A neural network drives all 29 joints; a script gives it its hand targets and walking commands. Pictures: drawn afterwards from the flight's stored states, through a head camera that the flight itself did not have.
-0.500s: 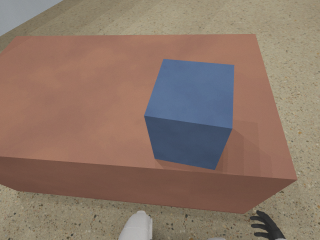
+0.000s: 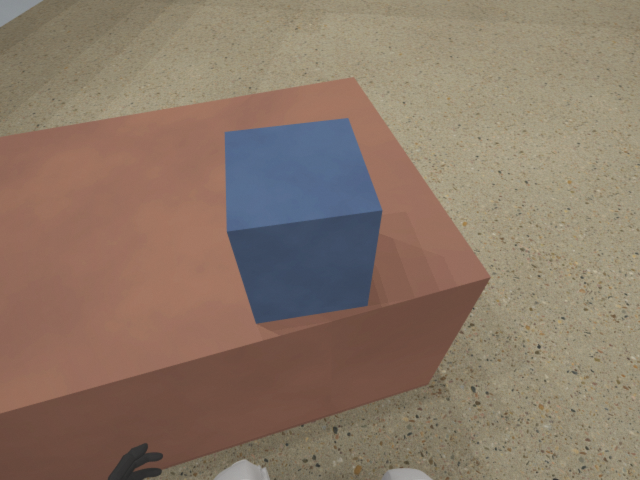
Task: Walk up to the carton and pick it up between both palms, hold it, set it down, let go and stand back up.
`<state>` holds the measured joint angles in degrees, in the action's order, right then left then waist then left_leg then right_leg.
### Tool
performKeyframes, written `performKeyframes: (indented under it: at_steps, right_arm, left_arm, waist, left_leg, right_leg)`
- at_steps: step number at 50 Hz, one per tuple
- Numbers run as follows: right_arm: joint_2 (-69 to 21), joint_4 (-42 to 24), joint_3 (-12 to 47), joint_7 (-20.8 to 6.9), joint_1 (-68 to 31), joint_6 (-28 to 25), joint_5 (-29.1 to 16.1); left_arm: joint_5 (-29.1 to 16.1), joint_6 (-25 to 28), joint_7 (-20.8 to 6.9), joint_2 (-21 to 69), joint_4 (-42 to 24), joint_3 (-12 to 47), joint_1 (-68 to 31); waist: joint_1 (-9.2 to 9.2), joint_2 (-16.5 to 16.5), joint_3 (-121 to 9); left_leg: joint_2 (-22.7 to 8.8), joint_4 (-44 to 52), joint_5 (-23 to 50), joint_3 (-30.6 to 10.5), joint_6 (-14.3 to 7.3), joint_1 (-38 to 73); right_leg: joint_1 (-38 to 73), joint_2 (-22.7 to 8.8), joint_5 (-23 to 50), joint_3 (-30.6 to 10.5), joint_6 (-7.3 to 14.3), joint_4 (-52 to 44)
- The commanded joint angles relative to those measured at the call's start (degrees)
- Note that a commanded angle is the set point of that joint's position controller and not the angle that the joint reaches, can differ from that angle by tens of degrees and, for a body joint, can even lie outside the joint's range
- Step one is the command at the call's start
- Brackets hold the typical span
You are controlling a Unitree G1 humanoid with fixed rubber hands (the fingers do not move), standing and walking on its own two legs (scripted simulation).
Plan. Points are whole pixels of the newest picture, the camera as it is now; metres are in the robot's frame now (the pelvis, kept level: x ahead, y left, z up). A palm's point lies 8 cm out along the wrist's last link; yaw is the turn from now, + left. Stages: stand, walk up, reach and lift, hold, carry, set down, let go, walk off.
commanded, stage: walk up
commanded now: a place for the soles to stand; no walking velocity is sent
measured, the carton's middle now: (300, 224) +0.50 +0.04 -0.02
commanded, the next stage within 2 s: none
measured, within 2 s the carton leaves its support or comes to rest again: neither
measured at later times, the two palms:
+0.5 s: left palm out of the picture +0.12 +0.24 -0.10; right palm out of the picture +0.04 -0.28 -0.09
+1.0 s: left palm (134, 478) +0.15 +0.25 -0.09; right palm (539, 422) +0.19 -0.27 -0.07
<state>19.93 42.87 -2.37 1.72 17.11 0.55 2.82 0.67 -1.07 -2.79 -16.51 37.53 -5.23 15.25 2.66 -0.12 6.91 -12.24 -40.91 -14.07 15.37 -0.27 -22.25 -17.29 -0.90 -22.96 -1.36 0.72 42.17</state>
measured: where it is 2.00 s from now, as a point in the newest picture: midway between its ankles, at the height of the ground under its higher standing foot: outside the picture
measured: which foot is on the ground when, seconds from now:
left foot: down 0.00-0.02, up 0.04-0.22, down 0.24-1.00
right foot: down 0.00-1.00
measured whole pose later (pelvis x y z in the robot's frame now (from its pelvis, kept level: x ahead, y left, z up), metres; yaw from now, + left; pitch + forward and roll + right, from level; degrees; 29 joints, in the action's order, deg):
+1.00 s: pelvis +0.06 -0.02 +0.01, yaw +8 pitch -1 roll -1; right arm 15.9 33.4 -1.2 0.4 19.8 -0.8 0.4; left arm 0.7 -1.1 -0.9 -16.1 39.0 0.1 11.6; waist -0.4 0.3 2.3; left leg 0.8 -39.0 -21.6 -6.1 1.4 -16.0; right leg -13.8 -3.2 -22.1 9.3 0.6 37.5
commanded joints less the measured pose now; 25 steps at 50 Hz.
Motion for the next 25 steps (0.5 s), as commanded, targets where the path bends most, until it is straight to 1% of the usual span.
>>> performKeyframes:
  at_steps: [1,2,3,4,5,6,7,8,9,10,11,12,13,14,15,16,17,18,19,20,21,22,23,24,25]
  right_arm:
    - [2.27,-8.89,-0.11,-2.09,-0.25,1.16,-2.96]
    - [6.46,-7.98,-2.13,-2.18,0.10,2.51,-3.20]
    - [6.20,-6.64,-1.80,-2.68,3.36,2.46,-3.46]
    - [4.61,-5.75,-1.30,-2.78,6.70,1.72,-3.48]
    - [4.50,-4.55,-1.62,-2.77,10.11,1.05,-2.76]
    - [4.53,-3.79,-1.87,-2.73,11.93,0.50,-2.01]
    - [4.56,-4.34,-1.96,-2.75,12.13,0.05,-1.68]
    - [4.24,-5.24,-2.10,-2.64,11.70,-0.12,-1.64]
    - [3.58,-5.67,-2.22,-2.50,12.01,-0.42,-1.69]
    - [3.04,-5.33,-2.45,-2.37,14.36,-0.97,-1.75]
    - [2.71,-4.34,-2.68,-2.08,17.92,-1.65,-1.75]
    - [4.18,-4.46,-2.68,-1.69,18.45,-2.35,-1.31]
    - [6.52,-6.56,-2.41,-1.35,14.92,-2.84,-0.37]
    - [11.50,-7.21,-4.01,-0.89,11.46,-1.88,-1.14]
    - [9.66,-7.42,-3.53,-0.81,10.36,-1.87,-1.35]
    - [6.71,-6.80,-2.39,-1.00,10.67,-1.95,-1.20]
    - [6.35,-7.16,-2.20,-0.88,10.11,-1.89,-0.50]
    - [6.31,-7.75,-2.08,-0.97,8.89,-1.96,-0.43]
    - [6.08,-7.66,-1.83,-1.30,7.63,-1.84,-0.68]
    - [5.82,-7.81,-1.62,-1.69,6.48,-1.57,-1.23]
    - [5.19,-8.04,-1.33,-2.05,6.61,-1.37,-1.72]
    - [3.91,-8.41,-0.91,-2.29,7.78,-1.40,-2.35]
    - [1.66,-9.37,-0.24,-2.43,9.64,-1.63,-2.83]
    - [-0.42,-9.54,0.25,-2.37,11.94,-1.44,-3.42]
    - [0.41,-8.94,-0.32,-2.19,12.61,-1.17,-2.32]
  left_arm:
    - [-0.55,1.01,2.07,-15.01,0.22,-3.79,8.71]
    - [-0.59,0.85,3.29,-15.68,0.55,-4.07,3.58]
    - [-0.05,1.43,3.92,-11.45,0.54,-2.23,0.00]
    - [0.47,1.80,4.16,-10.92,-0.13,-1.66,-2.12]
    - [0.78,1.88,4.19,-10.91,-1.20,-1.64,-4.09]
    - [0.73,1.98,3.93,-9.81,-1.17,-1.26,-4.49]
    - [0.91,1.91,3.50,-9.03,-0.73,-1.01,-3.87]
    - [1.19,1.83,3.30,-8.76,-0.59,-0.89,-3.72]
    - [1.36,1.67,3.08,-8.47,-0.40,-0.61,-4.30]
    - [1.65,1.36,2.78,-8.32,-0.16,-0.17,-5.11]
    - [1.58,0.91,2.53,-7.65,0.10,0.50,-5.29]
    - [1.16,0.57,2.37,-4.34,0.46,1.72,-1.59]
    - [0.08,0.63,2.30,0.13,-0.44,3.23,3.37]
    - [0.30,0.30,2.73,-3.20,0.03,2.03,5.01]
    - [1.33,0.23,2.65,-5.55,0.26,1.66,4.21]
    - [0.94,0.55,2.47,-6.26,0.22,1.37,1.69]
    - [0.28,0.87,2.50,-5.72,0.44,1.58,1.60]
    - [0.37,1.32,2.44,-5.24,0.81,1.68,2.86]
    - [0.63,1.87,2.25,-4.64,0.93,1.80,4.04]
    - [0.93,2.39,2.11,-4.13,0.98,1.83,5.08]
    - [1.24,2.83,2.12,-4.42,0.70,1.76,5.15]
    - [1.58,3.06,2.29,-5.61,0.29,1.66,4.65]
    - [2.24,3.15,2.53,-7.76,0.12,1.34,4.96]
    - [0.66,2.96,2.96,-10.99,-0.06,0.77,1.05]
    - [-0.43,2.49,3.06,-10.51,0.28,0.92,-1.09]
  waist:
    - [-8.13,15.81,-1.80]
    - [-6.49,9.96,3.62]
    - [-3.48,6.93,3.66]
    - [-2.23,8.69,2.62]
    - [-1.21,10.52,1.12]
    - [-1.28,11.66,-0.19]
    - [-1.83,12.46,-0.80]
    - [-1.74,12.86,-0.05]
    - [-1.05,12.26,0.26]
    - [0.49,9.97,-0.59]
    - [2.14,5.82,-1.77]
    - [1.08,-3.82,-1.54]
    - [-2.77,-12.79,0.05]
    - [-3.51,-11.42,5.63]
    - [-3.85,-9.26,7.32]
    - [-2.24,-7.35,7.70]
    - [-2.30,-7.42,6.61]
    - [-3.11,-8.64,3.94]
    - [-3.82,-9.31,1.38]
    - [-4.63,-9.20,-0.62]
    - [-4.95,-8.50,-2.09]
    - [-4.78,-6.40,-3.64]
    - [-4.49,-1.13,-5.34]
    - [-1.80,3.40,-3.85]
    - [-1.11,2.94,-2.01]
  left_leg:
    - [6.37,-15.34,-27.84,-8.38,2.82,-14.72]
    - [4.75,-21.60,-20.90,-15.45,2.04,-8.84]
    - [5.86,-20.55,-15.66,-16.53,1.77,-9.43]
    - [7.02,-19.04,-13.65,-15.96,1.60,-10.47]
    - [7.61,-19.38,-12.18,-14.81,1.40,-7.87]
    - [7.77,-18.38,-12.13,-14.92,1.25,-5.22]
    - [7.79,-15.40,-13.48,-14.97,1.09,-3.39]
    - [7.10,-10.97,-13.87,-15.99,0.81,-1.69]
    - [6.81,-4.32,-12.88,-16.11,0.22,1.69]
    - [7.78,3.69,-8.47,-14.15,-0.46,7.12]
    - [9.54,11.45,-3.47,-12.61,-0.68,13.13]
    - [8.29,16.73,-5.57,-20.37,-0.78,13.60]
    - [-3.05,26.05,-19.83,-43.82,-3.98,9.06]
    - [-9.53,32.45,-29.43,-53.34,-9.54,-1.85]
    - [-9.33,33.64,-30.11,-54.61,-12.65,-4.22]
    - [-6.96,32.36,-27.09,-48.02,-12.75,-3.70]
    - [-5.05,30.43,-23.51,-42.55,-11.70,-3.09]
    - [-3.38,28.25,-20.64,-37.68,-10.03,-2.26]
    - [-1.07,25.84,-16.99,-32.78,-8.32,-2.71]
    - [1.35,22.88,-14.69,-28.14,-6.72,-4.65]
    - [3.23,19.69,-13.20,-25.19,-5.24,-6.15]
    - [4.49,16.76,-11.60,-23.28,-3.68,-7.86]
    - [7.06,11.40,-12.37,-20.66,-1.94,-9.57]
    - [11.25,7.28,-12.09,-16.21,-0.36,-4.53]
    - [10.90,5.76,-9.89,-16.53,-0.48,3.21]
  right_leg:
    - [-4.87,-16.09,-40.89,-35.39,12.61,-30.16]
    - [-15.84,-18.53,-44.88,-34.68,15.73,-34.10]
    - [-11.11,-14.24,-35.34,-27.69,12.76,-32.53]
    - [-8.17,-12.63,-26.20,-22.03,11.42,-30.16]
    - [-8.18,-12.63,-23.11,-19.27,11.03,-28.97]
    - [-7.92,-12.83,-21.16,-17.47,10.87,-27.92]
    - [-7.63,-13.00,-20.51,-16.25,10.77,-27.04]
    - [-7.88,-13.63,-19.59,-15.71,10.28,-25.66]
    - [-8.26,-13.22,-17.02,-14.14,8.92,-23.00]
    - [-8.84,-11.95,-13.95,-11.66,7.31,-19.22]
    - [-10.42,-10.10,-10.68,-8.55,5.78,-12.67]
    - [-12.63,-6.25,-7.57,-3.64,3.20,-1.12]
    - [-17.99,-0.78,-6.73,1.91,-1.09,10.41]
    - [-14.69,-0.89,-10.84,0.45,-1.13,10.99]
    - [-13.18,-2.20,-8.70,-1.09,-1.37,13.65]
    - [-13.11,-2.54,-7.73,-1.68,-1.18,11.78]
    - [-11.37,-3.25,-6.24,-1.96,-0.92,8.93]
    - [-7.69,-3.60,-4.01,-1.14,-0.59,4.30]
    - [-2.22,-2.84,-0.23,0.59,-0.28,-1.04]
    - [4.57,-1.70,5.26,2.30,0.15,-7.19]
    - [9.55,-0.83,10.17,2.30,0.56,-12.22]
    - [13.11,-2.11,12.54,-0.76,1.29,-13.97]
    - [14.90,-7.31,7.91,-8.35,3.26,-16.76]
    - [4.99,-13.01,-6.37,-16.67,6.46,-22.73]
    - [-3.53,-14.63,-13.05,-16.77,8.22,-25.24]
